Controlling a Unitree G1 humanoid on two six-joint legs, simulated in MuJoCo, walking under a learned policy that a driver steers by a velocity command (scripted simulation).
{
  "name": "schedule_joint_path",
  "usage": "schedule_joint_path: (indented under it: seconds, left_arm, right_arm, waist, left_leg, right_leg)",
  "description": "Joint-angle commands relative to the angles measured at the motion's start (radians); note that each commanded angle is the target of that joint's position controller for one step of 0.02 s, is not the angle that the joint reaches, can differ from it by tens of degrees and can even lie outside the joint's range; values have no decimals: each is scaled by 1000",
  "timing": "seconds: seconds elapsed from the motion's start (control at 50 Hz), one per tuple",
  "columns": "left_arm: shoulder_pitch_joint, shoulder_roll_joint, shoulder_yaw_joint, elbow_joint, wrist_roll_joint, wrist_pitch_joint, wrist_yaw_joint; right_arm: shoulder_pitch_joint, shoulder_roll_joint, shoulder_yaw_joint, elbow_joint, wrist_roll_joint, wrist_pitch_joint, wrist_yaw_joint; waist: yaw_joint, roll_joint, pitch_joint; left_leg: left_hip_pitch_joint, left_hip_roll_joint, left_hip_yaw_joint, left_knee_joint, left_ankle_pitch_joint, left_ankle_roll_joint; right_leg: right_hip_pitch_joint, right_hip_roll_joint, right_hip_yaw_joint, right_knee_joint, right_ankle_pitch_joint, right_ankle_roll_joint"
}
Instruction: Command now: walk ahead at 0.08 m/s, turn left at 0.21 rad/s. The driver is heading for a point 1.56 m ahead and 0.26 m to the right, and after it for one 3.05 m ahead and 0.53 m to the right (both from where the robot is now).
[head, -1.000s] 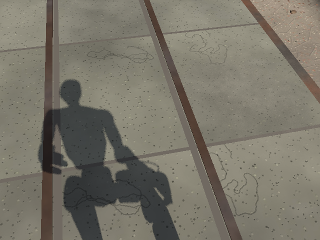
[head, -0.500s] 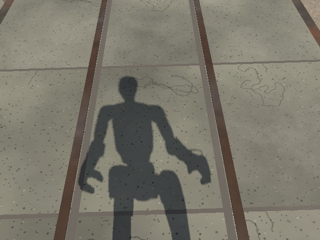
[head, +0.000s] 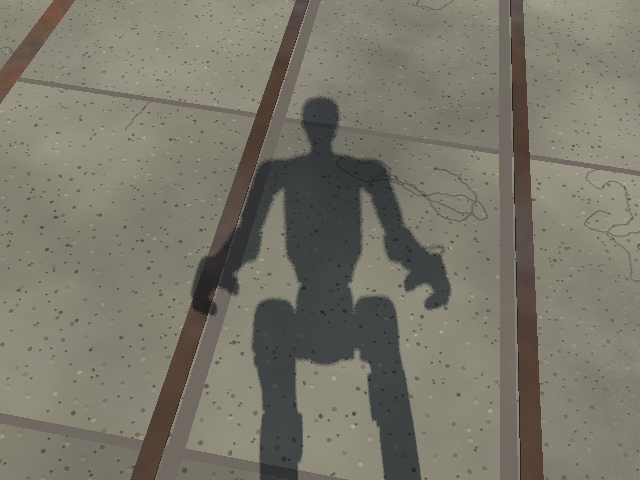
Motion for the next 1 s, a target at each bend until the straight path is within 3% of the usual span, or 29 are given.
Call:
schedule_joint_path:
  seconds: [0.02, 0.08, 0.12, 0.16, 0.18, 0.2, 0.22, 0.24, 0.26, 0.34, 0.48, 0.72, 1.0]
  left_arm:
    - [109, 58, 14, -12, 0, 10, 8]
    - [63, 60, 13, -14, -5, 14, 4]
    - [55, 58, 13, -12, -5, 7, -2]
    - [92, 36, 8, 6, 6, -5, -13]
    - [97, 56, 8, 5, 20, -11, -16]
    - [97, 124, 18, -6, 28, -13, -14]
    - [46, 127, 20, 14, 24, -12, -17]
    - [19, 61, 8, 2, 18, -16, -25]
    - [25, 47, 4, 8, 21, -21, -28]
    - [73, 54, 2, 34, 10, -39, -23]
    - [74, 42, -2, 65, 4, -28, -16]
    - [58, 32, -7, 158, 2, -21, -19]
    - [88, 25, -17, 251, 2, -16, -12]
  right_arm:
    - [-33, -135, -33, -57, -1, -3, -17]
    - [-37, -123, -24, -40, -9, 9, -18]
    - [-30, -109, -16, -23, -7, 13, -14]
    - [-35, -75, 1, -7, 2, 15, -12]
    - [9, -49, 11, 10, -2, 10, -10]
    - [51, -42, 12, 16, -17, 3, -9]
    - [92, -21, 11, 18, -10, 0, -7]
    - [34, -57, 8, 23, -19, 3, -9]
    - [-9, -79, -2, 18, -11, 10, -11]
    - [-15, -66, -4, 35, -3, 26, -19]
    - [-5, -48, -9, 90, 6, 22, -27]
    - [-6, -63, -14, 204, 11, 28, -46]
    - [-9, -56, -7, 322, 13, 27, -51]
  waist:
    - [30, 125, -231]
    - [4, 151, -185]
    - [-1, 155, -161]
    - [35, 130, -147]
    - [29, 95, -147]
    - [-13, -21, -146]
    - [-77, -172, -140]
    - [-38, -139, -121]
    - [-17, -113, -104]
    - [10, -38, -95]
    - [22, 28, -115]
    - [17, 30, -84]
    - [16, 28, -52]
  left_leg:
    - [95, 252, -183, -133, 215, 164]
    - [62, 246, -206, -160, -43, 148]
    - [69, 250, -231, -142, -116, 138]
    - [50, 222, -224, -93, -155, 88]
    - [30, 189, -213, -63, -170, 36]
    - [3, 119, -149, 32, -220, -13]
    - [71, 59, -59, 27, -235, -49]
    - [147, 70, -60, 31, -170, -68]
    - [154, 73, -67, 36, -140, -60]
    - [140, 96, -101, 23, -44, -33]
    - [171, 101, -102, 33, 62, -47]
    - [219, 107, -99, 11, 84, -57]
    - [217, 99, -78, -20, 19, -67]
  right_leg:
    - [151, -11, -4, -115, 88, 12]
    - [209, -5, -10, -251, 114, 7]
    - [248, 7, -19, -351, 103, -3]
    - [369, 27, -47, -567, 222, -31]
    - [434, -15, 5, -628, 318, -52]
    - [462, -122, 106, -636, 474, -94]
    - [343, -141, 127, -642, 327, -152]
    - [270, -95, 107, -669, 162, -140]
    - [257, -60, 70, -665, 103, -107]
    - [312, -17, 17, -609, 212, -75]
    - [367, 1, 0, -579, 309, -85]
    - [380, 25, -19, -616, 302, -85]
    - [374, 40, -28, -653, 234, -86]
